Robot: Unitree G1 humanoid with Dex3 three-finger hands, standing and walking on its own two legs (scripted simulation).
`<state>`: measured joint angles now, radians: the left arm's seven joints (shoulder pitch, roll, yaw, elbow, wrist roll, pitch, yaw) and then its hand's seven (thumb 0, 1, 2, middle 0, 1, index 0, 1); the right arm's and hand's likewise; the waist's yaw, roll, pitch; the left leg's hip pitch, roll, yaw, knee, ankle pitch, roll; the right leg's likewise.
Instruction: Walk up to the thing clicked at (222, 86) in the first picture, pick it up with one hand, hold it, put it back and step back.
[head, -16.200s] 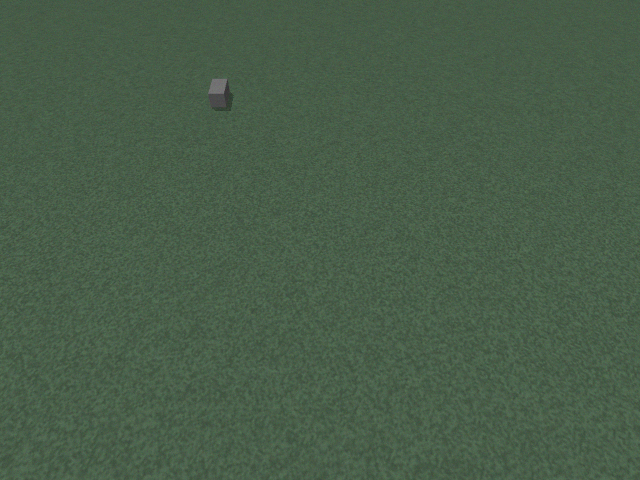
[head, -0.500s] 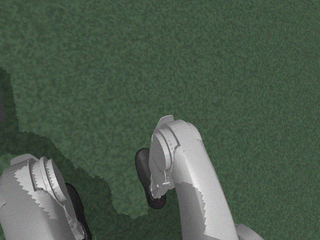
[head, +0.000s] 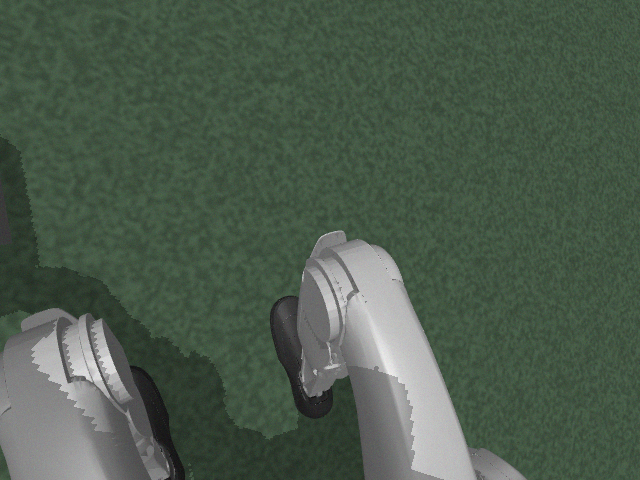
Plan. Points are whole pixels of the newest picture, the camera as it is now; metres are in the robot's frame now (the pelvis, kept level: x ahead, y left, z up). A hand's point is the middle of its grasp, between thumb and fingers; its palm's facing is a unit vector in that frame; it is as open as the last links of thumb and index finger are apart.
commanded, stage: rise first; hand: left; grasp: from above
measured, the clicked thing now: out of the picture +0.47 +0.32 -0.29
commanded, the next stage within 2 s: approach in 1.14 s
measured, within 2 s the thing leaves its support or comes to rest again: neither
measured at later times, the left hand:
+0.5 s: hand out of the picture +0.43 +0.37 -0.19, palm faces +0.09 -0.45 -0.89, open 12.2 cm
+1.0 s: hand out of the picture +0.43 +0.37 -0.18, palm faces +0.09 -0.46 -0.89, open 12.2 cm
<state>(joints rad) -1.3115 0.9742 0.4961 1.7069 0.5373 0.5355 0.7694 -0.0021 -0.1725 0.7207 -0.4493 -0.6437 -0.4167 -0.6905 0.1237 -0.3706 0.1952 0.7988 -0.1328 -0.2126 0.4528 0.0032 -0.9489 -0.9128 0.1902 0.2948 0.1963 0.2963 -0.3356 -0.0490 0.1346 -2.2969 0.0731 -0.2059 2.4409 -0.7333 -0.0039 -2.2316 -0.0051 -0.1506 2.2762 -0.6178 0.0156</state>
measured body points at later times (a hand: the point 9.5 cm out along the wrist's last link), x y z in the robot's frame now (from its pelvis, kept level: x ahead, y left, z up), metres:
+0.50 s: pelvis +0.00 +0.00 +0.00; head +0.29 +0.08 +0.34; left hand +0.43 +0.39 -0.13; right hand +0.01 -0.26 -0.08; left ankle +0.06 +0.13 -0.30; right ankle +0.12 -0.12 -0.30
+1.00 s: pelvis +0.00 +0.00 +0.00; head +0.28 +0.08 +0.34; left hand +0.43 +0.39 -0.13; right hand +0.01 -0.27 -0.07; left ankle +0.06 +0.13 -0.30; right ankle +0.12 -0.12 -0.30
